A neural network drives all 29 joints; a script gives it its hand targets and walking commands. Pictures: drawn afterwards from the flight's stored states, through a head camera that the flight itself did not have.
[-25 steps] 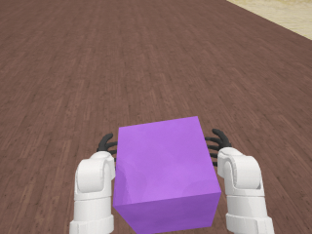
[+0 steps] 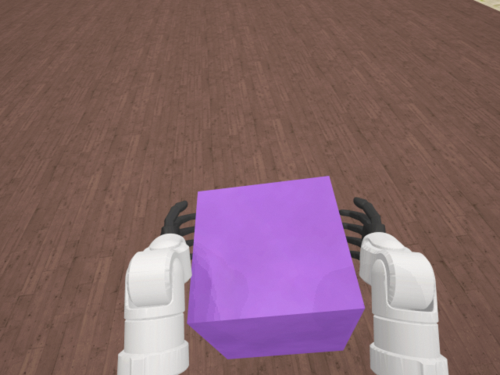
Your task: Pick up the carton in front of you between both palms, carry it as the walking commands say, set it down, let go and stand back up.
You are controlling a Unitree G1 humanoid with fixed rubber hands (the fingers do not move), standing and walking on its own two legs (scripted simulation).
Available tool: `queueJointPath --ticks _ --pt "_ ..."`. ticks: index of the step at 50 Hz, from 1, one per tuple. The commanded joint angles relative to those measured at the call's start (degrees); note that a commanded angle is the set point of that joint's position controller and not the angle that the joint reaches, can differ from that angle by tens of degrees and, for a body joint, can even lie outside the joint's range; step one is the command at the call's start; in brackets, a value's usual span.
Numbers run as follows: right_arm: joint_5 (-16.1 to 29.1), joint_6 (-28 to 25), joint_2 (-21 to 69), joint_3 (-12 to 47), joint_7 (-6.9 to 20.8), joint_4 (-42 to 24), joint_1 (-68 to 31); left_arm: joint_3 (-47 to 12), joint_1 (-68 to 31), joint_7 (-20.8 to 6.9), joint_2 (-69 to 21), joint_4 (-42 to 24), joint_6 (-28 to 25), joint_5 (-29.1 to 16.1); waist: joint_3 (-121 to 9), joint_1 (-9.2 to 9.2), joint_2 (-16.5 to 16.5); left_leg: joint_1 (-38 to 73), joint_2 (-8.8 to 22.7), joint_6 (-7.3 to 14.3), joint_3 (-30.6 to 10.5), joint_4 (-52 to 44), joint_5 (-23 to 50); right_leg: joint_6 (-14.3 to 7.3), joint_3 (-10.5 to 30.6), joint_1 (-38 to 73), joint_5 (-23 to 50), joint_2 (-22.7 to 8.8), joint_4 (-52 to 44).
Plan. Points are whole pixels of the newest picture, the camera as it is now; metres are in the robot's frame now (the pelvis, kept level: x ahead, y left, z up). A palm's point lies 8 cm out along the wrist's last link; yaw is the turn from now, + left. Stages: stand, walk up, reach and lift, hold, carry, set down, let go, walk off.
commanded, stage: carry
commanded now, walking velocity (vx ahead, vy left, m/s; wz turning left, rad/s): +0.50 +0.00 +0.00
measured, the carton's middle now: (274, 275) +0.28 -0.01 +0.00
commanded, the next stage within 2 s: none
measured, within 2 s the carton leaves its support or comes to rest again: neither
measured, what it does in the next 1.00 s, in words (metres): walks ahead: left foot, then right foot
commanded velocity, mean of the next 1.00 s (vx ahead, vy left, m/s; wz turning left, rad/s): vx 0.33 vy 0.00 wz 0.00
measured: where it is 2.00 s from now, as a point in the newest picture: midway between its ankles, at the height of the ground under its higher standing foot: (261, 272)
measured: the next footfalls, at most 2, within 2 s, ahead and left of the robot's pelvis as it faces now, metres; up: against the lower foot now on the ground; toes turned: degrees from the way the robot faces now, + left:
left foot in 0.42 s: +0.46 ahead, +0.12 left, +0.00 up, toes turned +10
right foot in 0.88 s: +0.76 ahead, -0.09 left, +0.00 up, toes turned +3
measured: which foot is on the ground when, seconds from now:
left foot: up 0.00-0.40, down 0.42-0.92, up 0.94-1.00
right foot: down 0.00-0.44, up 0.46-0.86, down 0.88-1.00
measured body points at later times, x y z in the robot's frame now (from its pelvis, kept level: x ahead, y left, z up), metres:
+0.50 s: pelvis +0.33 +0.04 +0.00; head +0.32 +0.05 +0.45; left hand +0.62 +0.18 +0.07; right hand +0.61 -0.12 +0.08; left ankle +0.42 +0.11 -0.72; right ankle +0.14 -0.08 -0.65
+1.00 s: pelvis +0.63 +0.00 +0.01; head +0.64 -0.01 +0.46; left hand +0.93 +0.15 +0.09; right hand +0.92 -0.15 +0.07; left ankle +0.49 +0.11 -0.68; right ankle +0.72 -0.07 -0.73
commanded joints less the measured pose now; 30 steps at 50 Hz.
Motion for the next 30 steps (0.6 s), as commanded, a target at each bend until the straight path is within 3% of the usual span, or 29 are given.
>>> queueJointPath --ticks 1,2,3,5,8,12,17,19,20,21,22,23,24,26,28,30 --pt "26.6 0.8 56.5 41.9 17.9 -2.5 -30.1 -38.4 -25.7 -19.7 -55.9 -3.5 -0.3 -26.1 -16.8 0.72 -9.2 -31.2 -0.1 2.3 -4.7 21.2 2.5 -5.6 31.5 38.7 8.5 -19.4 -14.9" --pt "26.8 0.2 58.0 42.2 17.9 -2.9 -30.5 -38.7 -27.3 -19.9 -57.2 -4.9 -0.8 -26.5 -15.5 0.36 -4.9 -29.5 1.8 2.4 -5.3 17.6 6.2 -3.6 26.8 33.8 8.7 -18.1 -15.9" --pt "27.0 -0.2 59.4 42.5 17.8 -3.4 -30.8 -38.8 -28.7 -19.9 -58.0 -6.1 -1.1 -27.0 -15.3 0.09 -5.4 -26.8 2.6 2.1 -5.1 13.7 9.2 -1.9 22.6 30.3 5.9 -16.9 -17.5" --pt "26.9 -1.1 60.7 42.7 17.2 -4.4 -30.4 -39.1 -29.2 -20.2 -58.4 -7.8 -1.4 -27.8 -15.0 0.16 -8.4 -24.8 2.0 1.4 -2.7 8.7 12.8 -1.5 17.2 28.1 2.2 -14.9 -19.9" --pt "26.3 -1.6 60.2 43.0 16.1 -6.1 -29.2 -39.0 -27.7 -20.4 -57.2 -8.8 -1.3 -28.1 -12.5 0.26 -9.6 -27.0 1.9 0.1 -0.2 -0.8 16.2 -2.8 13.5 29.0 2.6 -14.1 -22.4" --pt "25.7 -0.7 57.7 42.9 15.6 -6.6 -26.4 -38.6 -25.1 -20.0 -54.4 -9.6 -0.5 -27.3 -9.9 0.53 -9.7 -26.3 0.3 -0.1 3.1 -14.0 21.7 -2.5 8.7 32.1 11.9 -12.0 -21.1" --pt "25.8 0.9 55.4 42.0 16.8 -4.1 -25.1 -38.2 -22.9 -19.7 -52.6 -6.6 0.6 -25.2 -5.5 0.61 -11.0 -21.4 -1.8 2.1 5.9 -24.1 26.1 -0.1 5.7 34.3 19.7 -11.6 -18.2" --pt "25.8 1.3 55.0 41.4 17.3 -2.7 -25.0 -38.5 -23.4 -19.7 -52.4 -5.5 0.8 -25.1 -6.7 -0.05 -11.1 -12.4 -4.1 2.9 8.7 -27.0 24.2 1.5 3.1 33.1 27.7 -10.8 -10.8" --pt "25.7 1.3 54.9 40.9 17.5 -1.6 -24.4 -38.9 -24.0 -19.7 -52.4 -5.2 0.9 -25.1 -9.5 -1.00 -9.0 -2.2 -6.7 3.0 11.3 -28.7 21.7 2.9 0.2 29.3 28.9 -8.5 -2.0" --pt "25.6 1.2 54.8 40.3 17.8 -0.7 -23.9 -39.0 -24.5 -19.7 -52.0 -4.8 0.9 -25.1 -13.0 -2.20 -5.0 10.8 -2.5 3.2 5.6 -27.7 17.4 4.3 0.6 19.7 19.8 -7.1 8.9" --pt "24.6 0.7 54.2 39.3 18.1 1.2 -24.4 -39.8 -26.9 -19.6 -53.2 -5.9 1.2 -25.4 -19.1 -2.48 10.1 25.1 14.0 10.9 -21.3 -32.0 8.7 7.8 2.4 3.0 5.3 -1.6 28.0" --pt "25.3 0.1 56.4 39.9 18.2 2.1 -23.7 -40.1 -27.2 -19.8 -53.1 -5.8 1.0 -25.5 -18.3 -2.13 17.0 28.5 18.7 14.4 -35.5 -39.6 15.2 7.5 7.6 -10.0 -17.7 3.8 37.5" --pt "26.2 -0.3 57.6 40.0 18.4 -0.1 -25.6 -40.5 -27.8 -19.8 -55.1 -4.8 0.5 -25.6 -16.9 -1.80 12.2 27.5 18.1 13.9 -28.9 -37.7 22.2 5.9 12.6 -13.8 -18.4 0.2 43.4" --pt "26.9 -1.3 60.5 40.3 18.5 -1.8 -28.0 -40.8 -28.7 -19.9 -58.1 -5.1 -0.8 -26.5 -16.2 -1.59 1.9 19.7 15.3 10.5 -18.5 -36.1 30.4 4.0 14.2 -12.6 -12.6 -4.3 40.4" --pt "27.8 -2.2 61.8 41.0 18.5 -3.8 -29.4 -41.1 -28.3 -19.5 -60.2 -5.7 -1.9 -26.9 -16.2 -1.12 2.8 14.5 13.1 8.0 -11.6 -38.8 25.7 4.3 13.3 -9.0 -7.4 -5.3 34.0" --pt "28.1 -2.6 61.8 41.2 18.6 -4.9 -28.1 -41.5 -26.6 -18.9 -61.0 -6.4 -2.8 -26.7 -15.6 -1.26 4.5 13.8 12.0 8.3 -8.1 -41.1 23.3 5.0 11.5 -9.2 -4.9 -4.8 29.2"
